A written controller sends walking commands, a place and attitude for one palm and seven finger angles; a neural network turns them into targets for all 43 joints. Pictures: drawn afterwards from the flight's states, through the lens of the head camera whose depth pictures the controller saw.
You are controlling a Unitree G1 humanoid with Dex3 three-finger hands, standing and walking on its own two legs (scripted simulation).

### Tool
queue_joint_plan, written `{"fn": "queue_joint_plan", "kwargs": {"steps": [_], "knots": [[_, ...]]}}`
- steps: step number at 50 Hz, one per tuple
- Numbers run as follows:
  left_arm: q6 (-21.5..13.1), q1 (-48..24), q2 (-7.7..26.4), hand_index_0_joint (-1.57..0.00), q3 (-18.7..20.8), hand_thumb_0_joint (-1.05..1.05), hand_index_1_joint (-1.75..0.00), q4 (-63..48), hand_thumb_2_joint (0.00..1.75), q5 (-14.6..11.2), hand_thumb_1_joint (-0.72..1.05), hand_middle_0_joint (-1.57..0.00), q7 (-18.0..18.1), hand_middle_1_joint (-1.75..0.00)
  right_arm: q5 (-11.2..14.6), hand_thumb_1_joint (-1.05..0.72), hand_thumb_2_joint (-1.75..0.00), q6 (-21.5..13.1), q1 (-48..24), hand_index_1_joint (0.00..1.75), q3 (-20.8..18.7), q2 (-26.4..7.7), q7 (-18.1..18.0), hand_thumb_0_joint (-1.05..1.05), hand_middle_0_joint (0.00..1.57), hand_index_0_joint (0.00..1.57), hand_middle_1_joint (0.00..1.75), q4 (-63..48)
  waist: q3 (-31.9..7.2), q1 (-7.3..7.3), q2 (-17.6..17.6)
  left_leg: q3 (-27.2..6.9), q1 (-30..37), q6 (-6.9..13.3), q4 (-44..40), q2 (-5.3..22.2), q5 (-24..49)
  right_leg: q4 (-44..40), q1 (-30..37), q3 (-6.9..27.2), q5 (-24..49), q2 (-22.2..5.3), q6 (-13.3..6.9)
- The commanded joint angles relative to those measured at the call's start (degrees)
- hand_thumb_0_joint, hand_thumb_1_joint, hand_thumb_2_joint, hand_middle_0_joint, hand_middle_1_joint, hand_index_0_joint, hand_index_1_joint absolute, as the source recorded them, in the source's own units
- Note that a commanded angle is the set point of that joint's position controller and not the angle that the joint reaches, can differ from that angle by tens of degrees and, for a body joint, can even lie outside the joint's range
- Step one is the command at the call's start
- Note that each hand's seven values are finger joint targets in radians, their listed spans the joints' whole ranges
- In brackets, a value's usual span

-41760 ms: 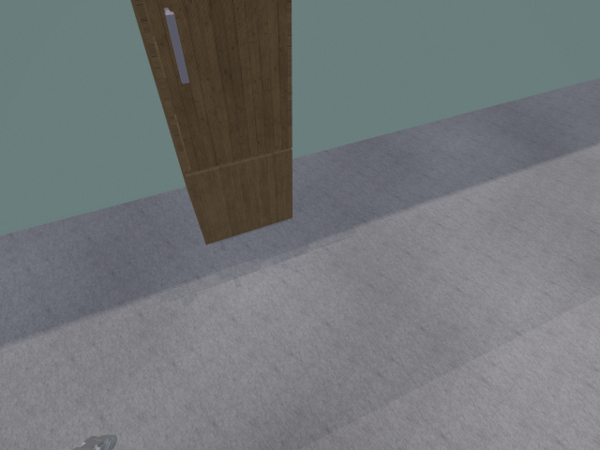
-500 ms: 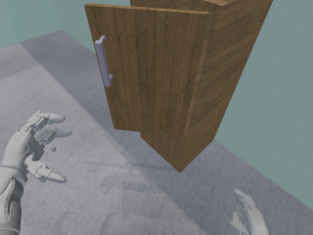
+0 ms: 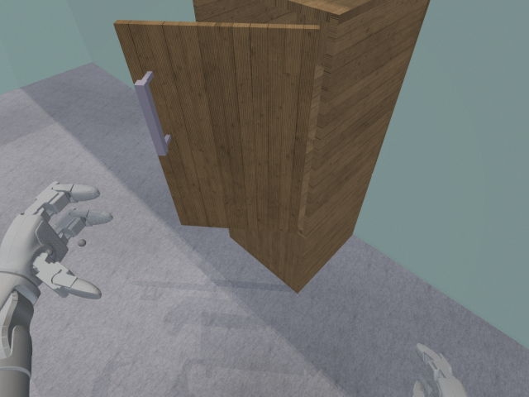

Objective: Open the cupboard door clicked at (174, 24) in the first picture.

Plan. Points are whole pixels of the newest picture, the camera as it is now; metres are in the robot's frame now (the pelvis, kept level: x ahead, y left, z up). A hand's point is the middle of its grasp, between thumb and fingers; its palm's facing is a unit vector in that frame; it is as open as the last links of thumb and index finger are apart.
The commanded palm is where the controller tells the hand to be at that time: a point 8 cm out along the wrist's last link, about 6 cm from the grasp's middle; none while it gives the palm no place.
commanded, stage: raise the hand with hooked fingers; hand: left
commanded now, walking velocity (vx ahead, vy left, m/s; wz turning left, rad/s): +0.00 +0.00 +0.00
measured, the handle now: (155, 115) +0.62 +0.27 +0.09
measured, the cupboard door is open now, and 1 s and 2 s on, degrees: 38 38 38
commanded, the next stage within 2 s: move the hooked fingers beside the handle in 0.18 s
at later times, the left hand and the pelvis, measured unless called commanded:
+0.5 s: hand (83, 229) +0.31 +0.28 +0.12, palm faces +0.01 -1.00 -0.02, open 14.0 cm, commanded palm +0.29 +0.33 +0.11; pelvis +0.00 +0.00 +0.00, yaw +1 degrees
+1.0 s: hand (96, 182) +0.41 +0.30 +0.11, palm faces -0.02 -1.00 +0.00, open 14.0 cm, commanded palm +0.39 +0.35 +0.11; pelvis +0.00 +0.02 -0.01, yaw -1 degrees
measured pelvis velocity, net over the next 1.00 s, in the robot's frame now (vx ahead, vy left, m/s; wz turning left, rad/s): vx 0.00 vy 0.02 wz -0.01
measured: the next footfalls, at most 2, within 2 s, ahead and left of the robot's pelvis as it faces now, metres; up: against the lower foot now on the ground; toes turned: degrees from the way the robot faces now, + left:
none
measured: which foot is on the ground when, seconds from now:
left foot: down 0.00-1.00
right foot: down 0.00-1.00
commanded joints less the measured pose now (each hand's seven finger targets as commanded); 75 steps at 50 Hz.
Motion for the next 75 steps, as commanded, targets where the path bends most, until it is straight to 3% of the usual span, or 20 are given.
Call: {"fn": "queue_joint_plan", "kwargs": {"steps": [1,7,14,17,22,28,32,35,37,39,41,47,49,50,52,54,57,59,71,75], "knots": [[-4.81,-14.78,17.29,-0.3,5.86,0.0,-1.2,-13.14,0.3,-1.8,-0.5,-0.3,0.35,-1.2,-0.15,-0.9,-0.9,-3.49,-4.38,0.3,-2.81,-6.6,-0.97,0.0,0.2,0.2,0.3,-8.75,-11.86,0.55,3.01,-0.65,11.14,2.69,-4.49,-3.42,9.89,-6.31,-1.02,1.17,15.04,2.17,-0.68],[-3.86,-15.24,16.19,-0.3,4.6,0.0,-1.2,-10.13,0.3,-2.51,-0.5,-0.3,-0.56,-1.2,0.06,-0.9,-0.9,-3.4,-4.85,0.3,-2.65,-6.73,-1.33,0.0,0.2,0.2,0.3,-8.61,-9.06,0.33,-0.17,-0.52,9.05,2.72,-4.26,-3.5,7.88,-7.25,-1.56,2.15,13.2,2.12,-0.36],[-4.3,-15.08,16.64,-0.3,5.17,0.0,-1.2,-10.6,0.3,-2.3,-0.5,-0.3,-0.52,-1.2,0.01,-0.9,-0.9,-3.49,-5.04,0.3,-2.65,-6.56,-1.18,0.0,0.2,0.2,0.3,-8.79,-11.33,0.57,0.36,-0.54,9.93,2.67,-3.94,-3.56,9.24,-6.48,-1.03,2.0,15.09,1.99,-0.3],[-4.66,-22.0,18.4,-0.3,5.48,0.0,-1.2,-7.75,0.3,-1.99,-0.5,-0.3,-0.2,-1.2,-0.05,-0.9,-0.9,-3.22,-4.62,0.3,-2.5,-6.97,-1.71,0.0,0.2,0.2,0.3,-7.6,-8.61,-0.6,-0.77,-0.87,8.94,2.64,-3.74,-3.39,7.49,-6.89,-3.15,2.19,12.75,2.34,-0.34],[-5.72,-29.03,17.05,-0.3,2.07,0.0,-1.2,-5.39,0.3,-0.72,-0.5,-0.3,-0.77,-1.2,0.03,-0.9,-0.9,-2.92,-3.94,0.3,-2.48,-6.97,-2.06,0.0,0.2,0.2,0.3,-6.91,-11.66,-1.35,2.49,-1.16,10.93,2.65,-3.6,-3.49,7.44,-6.37,-3.92,1.92,12.23,2.32,-0.78],[-5.24,-33.93,21.14,-0.3,4.04,0.0,-1.2,4.88,0.3,0.51,-0.5,-0.3,-1.15,-1.2,-0.14,-0.9,-0.9,-1.45,-2.66,0.3,-2.35,-7.83,-1.68,0.0,0.2,0.2,0.3,-5.98,-11.06,-1.46,0.89,-1.29,7.7,2.57,-3.14,-3.41,6.7,-5.66,-4.81,1.95,11.85,2.16,-0.83],[-6.51,-36.16,24.23,-0.3,6.02,0.0,-1.2,8.45,0.3,1.06,-0.5,-0.3,-1.68,-1.2,-0.37,-0.9,-0.9,-0.29,-0.79,0.3,-2.74,-8.43,-1.15,0.0,0.2,0.2,0.3,-6.21,-14.77,-0.84,0.85,-1.35,7.37,2.53,-2.15,-3.33,9.23,-3.95,-3.56,1.56,14.2,2.54,-1.19],[-7.5,-41.34,23.97,-0.3,4.31,0.0,-1.2,10.65,0.3,2.03,-0.5,-0.3,-2.16,-1.2,-0.35,-0.9,-0.9,0.49,0.43,0.3,-3.02,-8.67,-0.89,0.0,0.2,0.2,0.3,-5.6,-14.95,-2.08,3.32,-1.54,7.97,2.49,-1.7,-3.2,9.18,-3.42,-6.33,1.22,13.9,2.65,-1.23],[-7.81,-41.97,24.51,-0.3,4.66,0.0,-1.2,13.05,0.3,1.9,-0.5,-0.3,-2.52,-1.2,-0.47,-0.9,-0.9,1.07,1.4,0.3,-3.15,-9.11,-0.78,0.0,0.2,0.2,0.3,-5.59,-15.4,-2.13,1.46,-1.68,7.31,2.59,-1.31,-3.15,9.17,-3.09,-6.33,1.14,13.62,2.99,-1.42],[-7.94,-44.37,26.78,-0.3,5.58,0.0,-1.2,16.21,0.3,2.66,-0.5,-0.3,-2.68,-1.2,-0.47,-0.9,-0.9,1.8,2.35,0.3,-3.29,-9.55,-0.75,0.0,0.2,0.2,0.3,-4.98,-15.23,-2.54,1.96,-1.78,6.23,2.6,-1.16,-2.98,8.46,-2.78,-7.66,1.11,12.88,2.83,-1.26],[-8.14,-48.19,25.66,-0.3,3.52,0.0,-1.2,18.33,0.3,3.43,-0.5,-0.3,-2.84,-1.2,-0.52,-0.9,-0.9,2.37,3.06,0.3,-3.31,-9.54,-0.65,0.0,0.2,0.2,0.3,-4.54,-14.46,-3.49,3.32,-1.93,6.1,2.59,-0.9,-2.98,7.55,-2.69,-9.96,0.96,11.55,2.85,-1.25],[-11.18,-55.02,31.58,-0.3,6.65,0.0,-1.2,23.62,0.3,4.78,-0.5,-0.3,-3.13,-1.2,-1.17,-0.9,-0.9,4.21,6.25,0.3,-3.68,-10.64,-0.53,0.0,0.2,0.2,0.3,-3.22,-19.52,-3.86,2.9,-2.63,6.39,2.63,1.01,-2.59,10.49,-0.62,-10.45,0.84,13.07,3.35,-1.62],[-11.64,-56.0,31.7,-0.3,6.09,0.0,-1.2,24.78,0.3,5.48,-0.5,-0.3,-3.5,-1.2,-1.14,-0.9,-0.9,4.89,6.82,0.3,-3.69,-10.58,-0.3,0.0,0.2,0.2,0.3,-3.16,-20.87,-4.0,5.65,-2.77,7.53,2.44,1.37,-2.45,11.77,-0.05,-11.73,0.77,13.76,3.3,-1.56],[-11.65,-56.99,30.73,-0.3,5.1,0.0,-1.2,25.09,0.3,5.7,-0.5,-0.3,-3.7,-1.2,-1.24,-0.9,-0.9,5.11,7.09,0.3,-3.78,-10.47,-0.13,0.0,0.2,0.2,0.3,-3.05,-20.98,-4.57,6.09,-2.56,7.84,2.52,1.74,-2.43,11.98,-0.11,-12.43,0.81,14.0,3.31,-1.4],[-11.18,-56.52,34.62,-0.3,8.12,0.0,-1.2,29.4,0.3,5.74,-0.5,-0.3,-3.87,-1.2,-1.32,-0.9,-0.9,6.08,8.25,0.3,-3.76,-11.12,-0.22,0.0,0.2,0.2,0.3,-2.73,-19.85,-4.31,3.14,-2.76,5.15,2.73,2.21,-2.32,12.22,0.34,-12.13,0.7,14.38,3.65,-1.56],[-10.62,-59.3,33.9,-0.3,6.13,0.0,-1.2,31.3,0.3,6.53,-0.5,-0.3,-4.36,-1.2,-1.25,-0.9,-0.9,6.75,8.69,0.3,-3.7,-11.21,-0.13,0.0,0.2,0.2,0.3,-2.75,-19.03,-5.53,3.73,-2.56,4.33,2.82,2.46,-2.2,10.83,0.31,-14.34,0.81,13.36,3.52,-1.11],[-11.2,-62.61,37.54,-0.3,7.85,0.0,-1.2,32.31,0.3,7.38,-0.5,-0.3,-4.19,-1.2,-1.5,-0.9,-0.9,7.75,9.93,0.3,-3.83,-11.74,-0.2,0.0,0.2,0.2,0.3,-2.55,-20.05,-5.97,3.95,-2.83,3.81,2.93,3.43,-2.02,11.11,1.0,-15.37,0.92,12.76,3.8,-1.3],[-11.67,-63.66,35.9,-0.3,6.09,0.0,-1.2,32.45,0.3,7.97,-0.5,-0.3,-4.35,-1.2,-1.58,-0.9,-0.9,8.32,10.6,0.3,-3.87,-11.54,0.09,0.0,0.2,0.2,0.3,-2.54,-22.44,-6.5,7.17,-3.25,6.66,2.52,3.88,-1.78,13.12,1.53,-17.56,0.61,12.89,3.84,-1.22],[-9.93,-72.07,43.68,-0.3,8.1,0.0,-1.2,40.39,0.3,11.11,-0.5,-0.3,-4.12,-1.2,-1.84,-0.9,-0.9,12.25,14.55,0.3,-3.31,-12.55,0.11,0.0,0.2,0.2,0.3,-1.65,-23.8,-8.92,6.61,-3.85,3.46,2.88,7.14,-1.04,15.25,2.96,-21.51,0.56,13.35,4.38,-0.77],[-10.05,-75.57,46.28,-0.3,7.98,0.0,-1.2,40.87,0.3,12.82,-0.5,-0.3,-3.77,-1.2,-2.04,-0.9,-0.9,13.34,15.5,0.3,-2.86,-12.57,0.12,0.0,0.2,0.2,0.3,-1.62,-25.46,-9.5,10.15,-4.09,3.87,2.66,8.46,-0.75,16.42,3.65,-23.3,0.57,13.16,4.56,-0.78]]}}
